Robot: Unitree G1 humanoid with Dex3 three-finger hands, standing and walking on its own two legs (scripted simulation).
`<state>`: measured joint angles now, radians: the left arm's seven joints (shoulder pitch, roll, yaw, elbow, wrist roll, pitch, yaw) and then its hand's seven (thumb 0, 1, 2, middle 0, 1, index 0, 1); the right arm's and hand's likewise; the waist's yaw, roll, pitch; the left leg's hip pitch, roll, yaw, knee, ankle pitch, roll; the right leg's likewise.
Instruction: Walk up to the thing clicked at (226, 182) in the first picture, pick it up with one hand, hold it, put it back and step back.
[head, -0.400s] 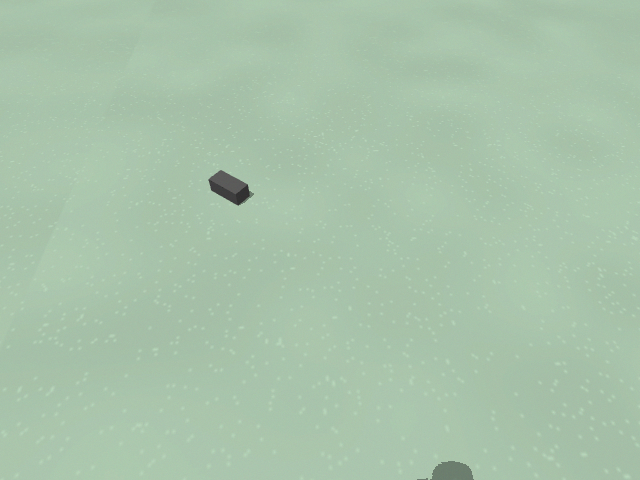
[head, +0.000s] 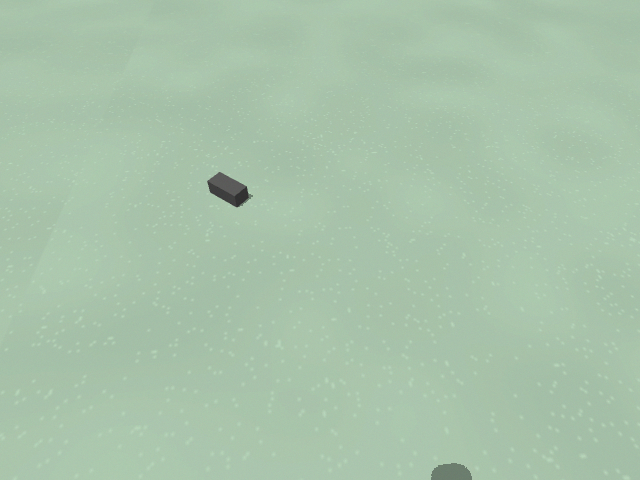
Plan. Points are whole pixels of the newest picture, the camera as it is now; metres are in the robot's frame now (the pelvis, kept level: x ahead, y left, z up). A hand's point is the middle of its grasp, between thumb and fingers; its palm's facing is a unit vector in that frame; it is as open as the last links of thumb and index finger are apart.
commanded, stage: stand
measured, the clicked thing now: (228, 189) +1.39 +0.42 -0.75
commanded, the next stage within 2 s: walk up in 0.72 s
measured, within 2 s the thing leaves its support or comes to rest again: neither
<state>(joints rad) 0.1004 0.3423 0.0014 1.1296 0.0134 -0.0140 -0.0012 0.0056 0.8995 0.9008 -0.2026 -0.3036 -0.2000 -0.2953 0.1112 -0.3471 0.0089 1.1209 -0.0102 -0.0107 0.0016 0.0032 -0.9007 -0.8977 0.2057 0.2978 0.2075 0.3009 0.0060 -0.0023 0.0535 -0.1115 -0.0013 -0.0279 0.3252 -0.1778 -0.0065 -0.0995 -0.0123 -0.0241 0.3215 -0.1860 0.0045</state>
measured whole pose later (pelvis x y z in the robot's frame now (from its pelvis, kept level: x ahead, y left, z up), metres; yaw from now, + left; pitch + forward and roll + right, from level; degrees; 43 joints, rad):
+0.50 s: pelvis +0.00 +0.00 +0.00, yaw +0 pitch -2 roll +0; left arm 0.11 0.34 0.00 1.13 0.01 -0.01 0.00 0.01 0.90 0.90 -0.20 -0.30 -0.20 -0.30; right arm 0.11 -0.35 0.01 1.12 -0.01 -0.01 0.00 0.00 -0.90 -0.90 0.21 0.30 0.21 0.30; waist 0.01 0.00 0.05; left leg -0.11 0.00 -0.03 0.32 -0.18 0.00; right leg -0.09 -0.01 -0.03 0.31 -0.19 0.01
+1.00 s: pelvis -0.02 -0.04 -0.01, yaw +16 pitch -1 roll +1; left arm 0.05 0.38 0.08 0.84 0.04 0.02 -0.03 0.00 0.90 0.90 -0.20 -0.30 -0.20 -0.30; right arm 0.25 -0.40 -0.08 0.89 -0.03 0.05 -0.01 0.01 -0.90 -0.90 0.21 0.30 0.21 0.30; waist -0.01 0.00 0.15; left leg -0.43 -0.07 -0.12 0.81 -0.38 -0.02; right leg -0.21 0.00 -0.03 0.55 -0.32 -0.04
